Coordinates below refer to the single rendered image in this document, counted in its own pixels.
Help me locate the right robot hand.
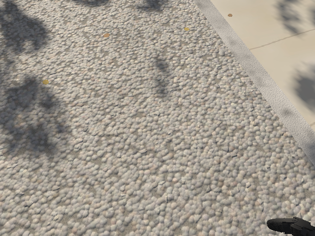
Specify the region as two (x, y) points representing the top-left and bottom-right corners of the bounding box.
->
(267, 216), (315, 236)

